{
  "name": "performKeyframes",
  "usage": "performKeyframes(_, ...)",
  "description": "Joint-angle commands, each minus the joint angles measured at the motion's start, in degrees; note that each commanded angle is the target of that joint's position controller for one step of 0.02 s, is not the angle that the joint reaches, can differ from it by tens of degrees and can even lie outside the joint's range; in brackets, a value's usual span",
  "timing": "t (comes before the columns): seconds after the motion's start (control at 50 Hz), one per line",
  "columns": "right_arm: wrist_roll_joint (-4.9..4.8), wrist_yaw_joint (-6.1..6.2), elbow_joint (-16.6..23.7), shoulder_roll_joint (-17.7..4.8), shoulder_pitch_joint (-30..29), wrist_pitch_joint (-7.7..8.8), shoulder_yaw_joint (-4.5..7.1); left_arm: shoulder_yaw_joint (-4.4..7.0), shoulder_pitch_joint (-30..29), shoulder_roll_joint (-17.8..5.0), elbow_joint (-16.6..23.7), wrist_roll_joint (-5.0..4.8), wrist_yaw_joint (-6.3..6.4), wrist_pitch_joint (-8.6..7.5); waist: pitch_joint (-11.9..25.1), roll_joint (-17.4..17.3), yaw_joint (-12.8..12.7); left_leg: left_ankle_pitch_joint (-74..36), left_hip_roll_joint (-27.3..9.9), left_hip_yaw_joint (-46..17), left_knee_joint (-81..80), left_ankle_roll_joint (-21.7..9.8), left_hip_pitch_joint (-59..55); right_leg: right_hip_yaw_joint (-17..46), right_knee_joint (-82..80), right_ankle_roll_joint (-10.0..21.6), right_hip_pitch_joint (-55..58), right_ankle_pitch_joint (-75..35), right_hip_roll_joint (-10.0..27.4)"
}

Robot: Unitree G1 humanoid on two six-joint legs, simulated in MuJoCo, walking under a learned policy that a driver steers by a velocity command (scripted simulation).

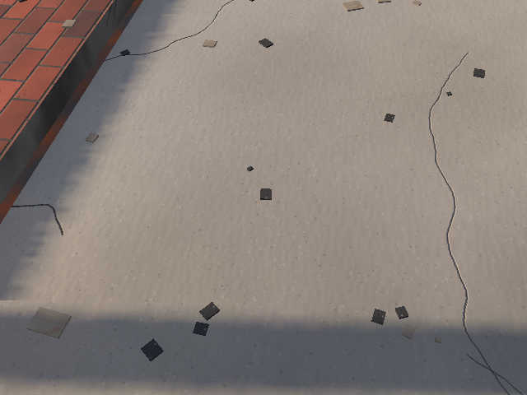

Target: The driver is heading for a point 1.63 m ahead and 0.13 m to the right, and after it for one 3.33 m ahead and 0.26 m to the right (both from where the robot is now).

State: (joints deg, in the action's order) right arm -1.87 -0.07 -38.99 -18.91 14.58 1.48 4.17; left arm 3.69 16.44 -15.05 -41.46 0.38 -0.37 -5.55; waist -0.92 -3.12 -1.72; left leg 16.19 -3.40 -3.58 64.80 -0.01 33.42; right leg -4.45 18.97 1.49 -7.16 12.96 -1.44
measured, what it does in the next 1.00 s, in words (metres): walks ahead: left foot, then right foot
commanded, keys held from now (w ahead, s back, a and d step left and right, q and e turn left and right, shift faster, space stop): w+q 0.12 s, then w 0.08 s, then w+e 0.80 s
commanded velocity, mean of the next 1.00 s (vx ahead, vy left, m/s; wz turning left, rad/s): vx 0.49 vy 0.00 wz -0.14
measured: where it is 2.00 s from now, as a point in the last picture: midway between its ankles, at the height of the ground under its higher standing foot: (315, 209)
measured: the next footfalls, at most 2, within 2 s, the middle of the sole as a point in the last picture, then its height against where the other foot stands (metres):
left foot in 0.28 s outside the picture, level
right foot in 0.84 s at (314, 346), level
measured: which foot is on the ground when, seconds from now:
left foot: up 0.00-0.26, down 0.28-0.84, up 0.86-1.00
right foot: down 0.00-0.28, up 0.30-0.82, down 0.84-1.00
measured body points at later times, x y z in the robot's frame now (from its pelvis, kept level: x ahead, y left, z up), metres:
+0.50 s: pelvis +0.27 +0.08 +0.00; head +0.30 +0.09 +0.45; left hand +0.36 +0.37 -0.12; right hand +0.40 -0.19 -0.10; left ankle +0.28 +0.16 -0.74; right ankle +0.31 -0.09 -0.66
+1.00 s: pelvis +0.56 +0.02 -0.01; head +0.60 +0.01 +0.44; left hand +0.73 +0.27 -0.11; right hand +0.64 -0.28 -0.11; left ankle +0.54 +0.19 -0.65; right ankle +0.58 -0.05 -0.74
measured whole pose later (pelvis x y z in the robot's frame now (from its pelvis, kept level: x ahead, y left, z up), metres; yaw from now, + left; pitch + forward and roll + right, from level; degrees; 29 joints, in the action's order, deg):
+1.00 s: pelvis +0.56 +0.02 -0.01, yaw -13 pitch +1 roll +0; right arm 0.0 -0.1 -40.4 -17.3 11.0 6.3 2.6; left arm 3.9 14.6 -17.1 -39.7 -0.7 -1.9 -2.8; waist -3.9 -0.9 -1.0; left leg 21.0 -3.3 -3.2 67.0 0.6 27.3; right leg 0.9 26.3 6.0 -17.5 9.8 -6.2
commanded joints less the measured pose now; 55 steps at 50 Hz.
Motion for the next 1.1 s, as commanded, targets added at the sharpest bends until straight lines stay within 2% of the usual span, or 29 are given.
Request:
performKeyframes(0.02,0.57,-0.67,5.56,-0.57,-2.9,0.43,-0.36,2.02,-1.7,-7.85,1.98,-0.3,0.27,-1.17,-3.07,7.15,0.3,-4.59,-3.12,-2.33,-4.39,1.06,10.75,10.18,-10.77,9.89,3.86,-13.87,16.59)
performKeyframes(0.1,0.67,-2.23,7.36,0.16,-9.49,1.33,-1.2,2.33,-1.8,-9.99,0.39,-0.6,0.67,-0.68,-4.21,6.18,-1.47,-15.94,-2.4,1.36,-18.75,0.39,6.78,1.81,-11.11,8.07,3.59,-17.29,14.98)
performKeyframes(0.18,0.45,-3.37,10.04,0.26,-15.29,1.74,-1.47,2.61,2.93,-11.93,-2.71,-1.91,0.44,0.17,-5.33,5.31,-2.46,-14.63,-0.19,4.25,-27.59,-2.74,2.76,-0.82,-9.95,7.14,7.64,-23.33,16.84)
performKeyframes(0.22,0.85,-3.4,10.56,-1.56,-14.08,1.8,-0.58,2.82,4.15,-13.56,-3.78,-2.33,0.41,0.89,-2.79,6.84,-0.18,-9.3,3.29,6.48,-29.87,-5.28,-3.13,-1.68,-4.37,6.72,10.81,-41.0,17.62)
performKeyframes(0.24,0.99,-3.16,9.88,-3.58,-9.68,1.66,0.5,2.79,4.38,-14.36,-4.35,-2.37,0.47,1.4,0.45,7.79,3.17,-7.38,5.19,7.42,-31.19,-6.74,-9.89,-2.17,2.24,6.19,11.44,-49.71,17.41)
performKeyframes(0.26,0.93,-2.57,7.55,-6.0,-0.9,1.44,1.96,2.32,3.9,-14.09,-4.64,-2.42,0.68,1.86,5.28,7.34,8.52,-10.43,6.9,8.3,-34.52,-8.45,-22.98,-3.77,12.72,4.89,7.6,-52.77,15.83)
performKeyframes(0.28,1.24,-1.45,5.48,-9.38,8.64,0.86,3.3,1.09,4.08,-11.96,-3.77,-1.61,0.86,1.62,11.54,4.86,12.84,-13.24,0.5,0.51,-32.09,-10.61,-41.27,-3.33,28.43,2.97,-5.41,-37.67,13.51)
performKeyframes(0.3,2.24,-0.85,5.05,-14.88,9.53,1.13,3.59,-1.74,12.39,-3.03,-2.16,-0.75,-0.09,0.89,21.46,-10.34,6.09,-4.5,-18.42,-30.34,-36.1,-20.05,-59.59,0.37,51.8,-0.58,-26.65,17.08,2.37)
performKeyframes(0.32,2.3,-0.96,6.11,-9.74,11.43,1.6,2.43,-0.26,7.46,-9.72,-3.36,-2.61,-0.43,-0.28,26.89,-3.89,11.03,-0.71,-20.54,-39.66,-43.65,-20.54,-57.25,12.78,58.95,-0.3,-29.27,21.43,0.65)
performKeyframes(0.34,2.43,-1.2,4.89,-7.87,8.18,2.14,1.58,0.74,1.25,-12.02,-0.55,-4.39,-0.49,-0.47,15.79,-3.18,10.08,-4.23,-18.29,-28.48,-45.25,-17.32,-49.71,12.06,59.47,-0.12,-34.03,17.18,3.1)
performKeyframes(0.36,1.97,-1.26,4.12,-6.4,4.81,2.58,1.19,0.3,-0.77,-10.61,0.18,-3.85,-0.11,-0.56,9.44,-1.09,7.41,-9.34,-15.7,-20.43,-46.32,-15.26,-41.36,10.59,55.24,-0.06,-33.61,11.74,6.2)
performKeyframes(0.38,2.13,-1.41,3.82,-4.4,1.81,2.98,0.72,0.39,-1.24,-9.94,-0.2,-2.48,0.18,-0.24,6.0,-0.4,5.24,-12.99,-13.4,-15.18,-47.76,-13.91,-34.84,10.03,52.11,-0.47,-31.68,8.31,7.92)
performKeyframes(0.42,2.7,-1.64,3.6,-2.1,-1.12,4.18,0.36,0.52,3.08,-8.41,-1.95,-2.45,0.19,1.64,4.78,-1.74,1.77,-14.92,-11.25,-8.84,-52.29,-13.17,-27.48,10.68,50.2,-1.2,-25.0,3.29,9.66)
performKeyframes(0.48,2.65,-1.37,1.44,-2.46,-2.01,5.72,0.82,0.26,2.64,-5.9,-2.1,-2.31,0.46,3.46,1.0,-0.15,0.5,-17.99,-10.88,-1.95,-56.67,-12.97,-23.47,11.17,46.72,-2.49,-26.35,-0.47,9.88)
performKeyframes(0.54,3.03,-0.57,-0.41,-2.98,-0.86,5.78,1.11,0.22,-1.65,-5.38,-0.75,-2.01,0.33,3.44,-1.51,0.21,1.57,-19.87,-9.56,3.92,-57.89,-11.61,-25.65,12.12,38.89,-3.11,-31.17,-9.19,9.29)
performKeyframes(0.6,2.77,0.0,-1.3,-4.29,-0.55,5.35,1.33,-0.33,-6.3,-4.27,0.53,-1.78,-0.77,2.81,-2.92,0.77,3.25,-20.47,-8.66,8.92,-58.52,-10.09,-27.34,9.33,28.33,-2.71,-30.49,-17.22,8.49)
performKeyframes(0.7,1.66,0.47,-4.04,-6.56,4.27,3.51,2.13,-1.1,-15.32,-3.38,5.02,-1.6,-2.64,2.56,-5.84,2.0,6.78,-24.7,-11.9,12.13,-56.03,-9.52,-36.72,4.71,19.06,-0.39,-34.5,-14.92,7.49)
performKeyframes(0.74,1.19,0.67,-4.51,-7.39,4.55,2.46,2.39,-0.96,-16.59,-3.74,6.7,-1.64,-3.41,2.59,-5.3,1.27,6.31,-32.36,-12.82,13.3,-52.49,-8.78,-40.24,2.49,17.37,1.15,-34.15,-10.06,6.17)
performKeyframes(0.78,0.94,1.21,-4.13,-9.16,3.33,1.58,2.79,-0.03,-13.96,-5.47,7.36,-1.69,-3.72,2.98,-1.51,-1.2,3.65,-51.93,-12.74,14.86,-45.02,-7.42,-41.8,-0.98,17.39,3.42,-27.51,-4.28,2.38)
performKeyframes(0.82,0.48,1.73,-3.51,-9.93,1.68,0.75,2.8,2.53,-1.59,-9.78,5.1,-1.92,-3.11,3.41,5.88,-1.71,-3.87,-60.19,-10.75,16.62,-27.12,-5.24,-37.58,-2.48,14.57,6.94,-10.2,-3.38,-2.26)
performKeyframes(0.84,0.84,1.99,-2.79,-8.59,1.58,1.17,2.09,4.47,7.94,-13.76,2.93,-1.89,-2.03,3.99,10.8,1.86,-8.58,-46.62,-8.32,16.7,-11.2,-2.73,-25.39,4.5,11.8,9.8,7.12,-6.02,0.27)
performKeyframes(0.86,3.05,1.05,0.28,0.21,7.02,2.66,-0.53,5.57,7.66,-20.17,3.01,-2.24,-1.29,3.88,14.57,17.78,-1.83,10.81,3.6,13.43,9.9,1.53,1.99,35.94,9.03,20.23,26.92,0.12,15.65)
performKeyframes(0.88,1.56,0.2,0.98,-2.86,3.04,5.07,-0.63,4.32,8.75,-16.57,4.91,-1.66,-1.57,2.8,23.37,11.9,-4.96,18.59,6.47,-1.24,17.67,1.01,9.31,53.52,0.35,24.26,32.19,5.62,20.8)
performKeyframes(0.9,-0.62,-0.39,2.91,-5.94,-2.98,6.3,0.17,3.43,6.93,-13.24,4.55,-1.24,-1.72,2.08,15.73,8.73,-6.15,13.27,3.22,-3.09,16.43,-0.27,13.97,45.14,-1.76,20.89,27.68,2.86,19.31)
performKeyframes(0.92,-0.32,-0.25,3.42,-5.55,-4.09,6.97,-0.19,2.96,3.55,-11.58,4.72,-1.62,-1.68,1.72,9.67,4.74,-3.51,8.26,0.7,-2.54,11.07,-1.03,12.92,37.65,-1.76,18.66,19.31,-1.91,16.68)
performKeyframes(0.94,1.23,0.15,2.9,-5.58,-4.18,7.09,0.02,2.45,-0.39,-9.85,5.32,-1.72,-1.6,1.67,5.92,2.52,-0.89,5.64,-1.16,-2.06,5.73,-0.61,9.8,32.37,-2.13,17.05,11.46,-8.24,14.4)
performKeyframes(0.98,2.38,0.12,2.55,-6.05,-2.35,5.85,0.54,1.76,-3.65,-8.29,6.75,-0.71,-1.11,1.6,4.08,4.37,2.16,2.62,-2.52,-2.12,1.11,0.75,3.26,27.71,-4.55,16.67,2.72,-16.14,11.89)
performKeyframes(1.02,2.83,0.13,2.47,-4.31,-1.92,4.71,0.07,2.03,-3.42,-9.35,6.19,-1.08,-0.47,1.42,2.95,4.3,2.88,1.2,-2.43,-0.47,-3.92,2.76,1.68,24.05,-5.59,16.77,-2.28,-21.3,10.75)
performKeyframes(1.1,2.84,0.02,4.64,-1.17,-10.4,4.27,-1.41,2.64,-0.98,-11.5,4.77,-1.63,0.92,2.07,0.75,6.46,0.01,-13.56,0.51,1.44,-22.08,4.83,-2.12,17.78,-5.14,12.91,-8.52,-17.23,5.6)
Over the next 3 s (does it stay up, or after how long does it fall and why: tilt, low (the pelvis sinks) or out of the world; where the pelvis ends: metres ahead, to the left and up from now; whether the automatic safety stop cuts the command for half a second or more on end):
stays up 1.56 -0.06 -0.01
